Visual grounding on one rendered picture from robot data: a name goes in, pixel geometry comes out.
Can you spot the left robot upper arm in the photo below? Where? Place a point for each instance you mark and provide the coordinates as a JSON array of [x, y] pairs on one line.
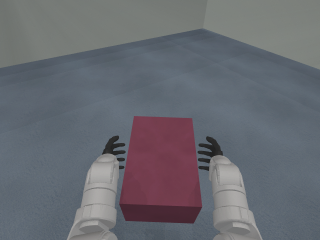
[[98, 235]]

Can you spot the right robot hand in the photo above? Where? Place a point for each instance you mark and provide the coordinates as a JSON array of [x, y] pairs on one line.
[[215, 148]]

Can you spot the right robot forearm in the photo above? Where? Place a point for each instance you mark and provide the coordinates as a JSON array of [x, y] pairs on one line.
[[231, 212]]

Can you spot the left robot forearm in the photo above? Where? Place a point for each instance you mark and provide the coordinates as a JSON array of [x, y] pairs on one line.
[[97, 211]]

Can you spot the left robot hand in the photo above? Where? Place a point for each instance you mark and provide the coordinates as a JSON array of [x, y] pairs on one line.
[[110, 146]]

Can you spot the carton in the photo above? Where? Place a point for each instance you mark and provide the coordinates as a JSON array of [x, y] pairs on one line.
[[161, 178]]

